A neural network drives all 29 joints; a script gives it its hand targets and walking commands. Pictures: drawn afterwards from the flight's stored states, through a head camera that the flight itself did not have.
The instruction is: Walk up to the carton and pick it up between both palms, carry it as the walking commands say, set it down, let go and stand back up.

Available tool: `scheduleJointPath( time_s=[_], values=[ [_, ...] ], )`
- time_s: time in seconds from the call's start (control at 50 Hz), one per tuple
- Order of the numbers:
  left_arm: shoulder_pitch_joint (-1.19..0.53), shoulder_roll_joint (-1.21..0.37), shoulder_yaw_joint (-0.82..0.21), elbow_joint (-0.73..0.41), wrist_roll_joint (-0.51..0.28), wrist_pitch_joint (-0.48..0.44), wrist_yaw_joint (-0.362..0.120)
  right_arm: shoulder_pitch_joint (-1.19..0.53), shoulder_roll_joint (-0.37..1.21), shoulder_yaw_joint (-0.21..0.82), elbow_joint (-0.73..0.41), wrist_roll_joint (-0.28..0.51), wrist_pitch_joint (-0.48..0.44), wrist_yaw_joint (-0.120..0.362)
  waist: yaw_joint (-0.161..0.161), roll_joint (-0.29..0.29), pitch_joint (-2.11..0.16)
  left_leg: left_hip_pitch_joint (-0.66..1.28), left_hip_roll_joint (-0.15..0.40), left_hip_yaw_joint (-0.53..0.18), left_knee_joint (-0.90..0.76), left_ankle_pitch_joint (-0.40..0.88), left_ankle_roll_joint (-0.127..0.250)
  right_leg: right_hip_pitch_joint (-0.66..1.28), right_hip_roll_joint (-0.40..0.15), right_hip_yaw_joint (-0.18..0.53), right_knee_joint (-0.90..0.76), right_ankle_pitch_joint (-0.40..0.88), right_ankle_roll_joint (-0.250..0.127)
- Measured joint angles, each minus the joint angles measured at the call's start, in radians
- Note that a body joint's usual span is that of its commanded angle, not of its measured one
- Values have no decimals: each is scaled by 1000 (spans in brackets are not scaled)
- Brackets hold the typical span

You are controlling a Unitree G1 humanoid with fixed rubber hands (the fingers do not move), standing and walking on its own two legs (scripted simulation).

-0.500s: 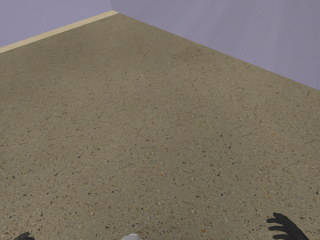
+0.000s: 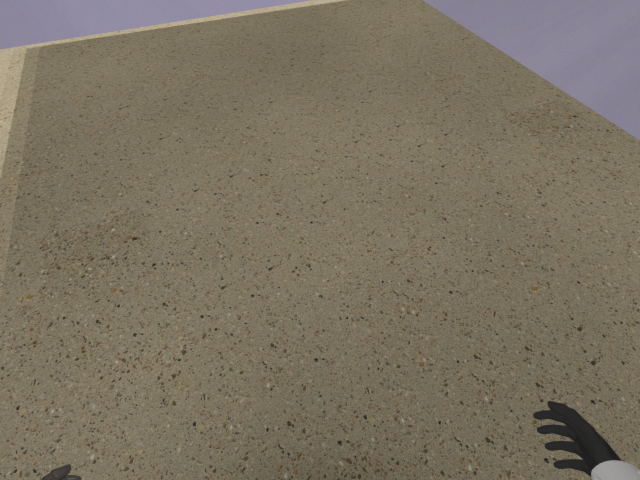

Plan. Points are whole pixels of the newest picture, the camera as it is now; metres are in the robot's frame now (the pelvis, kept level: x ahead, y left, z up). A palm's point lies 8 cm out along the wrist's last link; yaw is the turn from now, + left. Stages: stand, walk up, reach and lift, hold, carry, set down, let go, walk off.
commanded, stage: walk up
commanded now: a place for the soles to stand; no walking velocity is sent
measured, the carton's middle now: out of the picture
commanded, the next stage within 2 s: none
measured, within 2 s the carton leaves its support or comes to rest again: neither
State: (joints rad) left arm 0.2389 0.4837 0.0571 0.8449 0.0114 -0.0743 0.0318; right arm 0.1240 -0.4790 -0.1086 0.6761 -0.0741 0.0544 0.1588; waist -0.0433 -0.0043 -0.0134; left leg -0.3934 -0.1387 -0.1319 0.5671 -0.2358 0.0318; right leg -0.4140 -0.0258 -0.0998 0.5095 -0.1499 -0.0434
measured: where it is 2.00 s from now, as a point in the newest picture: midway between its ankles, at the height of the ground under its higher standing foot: (24, 454)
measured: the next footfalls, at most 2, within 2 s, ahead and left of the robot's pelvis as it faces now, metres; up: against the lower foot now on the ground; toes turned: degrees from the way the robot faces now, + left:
left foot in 0.32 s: +0.10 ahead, +0.28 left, +0.00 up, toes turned +26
right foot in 0.56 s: +0.24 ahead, +0.08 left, +0.00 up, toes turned +26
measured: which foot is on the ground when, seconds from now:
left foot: up 0.00-0.30, down 0.32-0.56, up 0.58-0.90, down 0.92-1.00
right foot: down 0.00-0.34, up 0.36-0.54, down 0.56-0.96, up 0.98-1.00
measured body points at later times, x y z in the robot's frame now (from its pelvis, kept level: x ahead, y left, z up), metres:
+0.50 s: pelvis +0.08 +0.12 +0.00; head +0.09 +0.12 +0.45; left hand +0.02 +0.50 -0.07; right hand +0.38 -0.12 -0.06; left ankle +0.06 +0.26 -0.73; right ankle +0.16 +0.02 -0.71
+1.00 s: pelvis +0.18 +0.30 -0.01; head +0.22 +0.31 +0.44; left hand -0.14 +0.53 -0.06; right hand +0.59 +0.35 -0.06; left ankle +0.13 +0.44 -0.73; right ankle +0.23 +0.09 -0.68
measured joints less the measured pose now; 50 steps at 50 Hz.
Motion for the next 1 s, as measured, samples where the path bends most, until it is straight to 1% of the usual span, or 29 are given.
scheduleJointPath(
  time_s=[0.02,0.06,0.1,0.18,0.22,0.26,0.32,0.34,0.36,0.38,0.4,0.44,0.48,0.52,0.54,0.56,0.58,0.6,0.64,0.68,0.74,0.78,0.84,0.9,0.92,0.94,0.96,0.98,1.0],
  values=[
    [-3,0,3,2,7,-3,3,4,4,-2,3,-5,-2,0,4,14,-7,-41,13,29,87,-32,-3,7,-12,-25,4,1,-8],
    [-13,12,16,0,14,-12,2,7,14,3,15,-7,-4,7,14,31,-14,-109,58,84,230,-40,-15,47,-39,-78,-21,-21,-7],
    [-20,32,36,-6,19,-21,1,-2,19,8,27,5,-3,23,26,40,-13,-145,120,112,293,-16,-31,95,-62,-122,-57,-29,5],
    [-22,68,67,-16,35,-29,-7,-43,11,11,54,25,0,50,46,56,-5,-153,238,138,236,34,-47,168,-104,-195,-82,-45,32],
    [-19,79,73,-14,39,-27,-15,-67,1,12,62,37,0,56,55,65,-3,-137,275,150,178,50,-46,193,-128,-226,-73,-62,51],
    [-13,88,77,-9,42,-21,-24,-86,-8,12,67,49,-3,57,63,70,-7,-109,295,165,118,47,-40,209,-155,-251,-49,-88,72],
    [4,107,80,-2,44,-11,-37,-94,-22,10,64,57,-15,48,73,65,-26,-31,286,185,24,-11,-16,209,-212,-274,44,-157,93],
    [8,118,81,1,42,-7,-40,-94,-22,6,63,54,-21,41,69,49,-25,-15,264,186,7,24,-31,198,-246,-272,106,-196,85],
    [7,124,83,7,36,-1,-40,-91,-17,4,61,47,-25,32,60,28,-23,-22,238,182,30,37,-44,170,-261,-232,190,-253,77],
    [2,124,80,9,29,3,-39,-80,-12,4,58,43,-26,25,50,15,-24,-31,220,171,46,29,-49,124,-237,-160,280,-314,73],
    [-5,118,74,10,22,3,-38,-66,-7,4,58,43,-24,19,39,5,-22,-29,203,159,42,23,-45,78,-200,-94,350,-345,67],
    [-20,102,50,17,2,-10,-36,-38,-5,10,68,41,-17,13,15,-13,-14,-3,167,133,-2,26,-19,19,-138,-18,377,-341,56],
    [-22,82,30,29,-6,-23,-34,-22,-9,15,75,32,-10,17,-9,-20,-10,22,135,104,-44,39,-1,-14,-92,11,319,-299,54],
    [-10,64,17,41,-6,-32,-30,-13,-17,15,71,25,-7,23,-26,-14,-11,34,111,73,-55,36,3,-23,-50,14,226,-258,44],
    [0,56,13,45,-5,-38,-27,-9,-24,14,66,23,-6,24,-29,-7,-13,35,100,57,-42,22,1,-7,-33,8,150,-224,32],
    [12,51,11,48,-3,-46,-22,-5,-31,12,61,22,-5,23,-27,0,-18,27,88,42,-6,-22,-5,19,-28,1,80,-158,14],
    [23,46,11,52,3,-51,-16,-2,-34,8,60,21,-5,20,-19,9,-27,-1,84,48,69,-77,-8,30,-37,-14,65,-87,7],
    [28,44,13,57,9,-54,-10,1,-34,8,64,18,-7,17,-11,19,-37,-46,89,64,166,-94,-14,41,-49,-39,64,-76,8],
    [31,47,21,62,13,-61,-7,-2,-30,14,77,19,-14,18,9,38,-48,-122,122,98,307,-56,-35,92,-68,-94,28,-101,17],
    [31,58,32,65,8,-66,-11,-21,-29,19,88,31,-16,27,33,52,-46,-162,173,124,346,-9,-59,161,-80,-144,-32,-111,28],
    [40,73,43,61,7,-69,-19,-72,-34,22,95,46,-15,46,64,68,-34,-184,239,151,297,51,-76,256,-95,-206,-108,-111,50],
    [54,77,46,59,7,-65,-23,-114,-41,23,92,57,-12,54,84,78,-26,-183,263,165,236,80,-75,309,-108,-241,-141,-120,67],
    [83,73,62,51,11,-51,-26,-181,-48,18,90,67,-17,59,112,93,-11,-151,271,186,106,90,-62,382,-129,-290,-166,-145,101],
    [125,75,71,41,9,-36,-28,-236,-50,9,80,71,-26,53,143,100,-1,-95,249,214,-6,57,-33,425,-165,-325,-123,-205,130],
    [140,79,73,39,6,-31,-29,-244,-50,7,73,71,-31,49,151,99,0,-66,234,224,-41,37,-15,424,-185,-331,-75,-239,127],
    [146,83,75,39,4,-26,-29,-245,-47,1,65,67,-39,42,154,86,7,-50,210,228,-53,84,0,406,-224,-329,17,-275,112],
    [141,80,76,38,2,-22,-30,-237,-45,-3,57,60,-45,31,151,75,20,-52,189,226,-25,109,6,356,-264,-291,166,-263,83],
    [127,72,72,33,2,-21,-32,-219,-43,-6,54,59,-47,18,148,72,33,-55,175,215,7,97,7,281,-264,-205,329,-275,63],
    [108,65,65,25,2,-25,-35,-193,-40,-5,59,65,-47,5,144,68,44,-46,165,202,17,78,5,205,-241,-121,453,-284,48]
  ],
)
